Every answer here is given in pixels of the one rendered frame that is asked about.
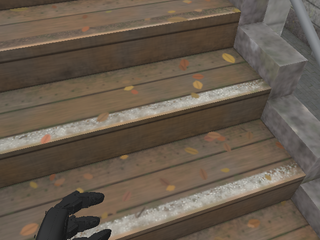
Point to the robot left hand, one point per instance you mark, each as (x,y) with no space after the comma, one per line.
(57,225)

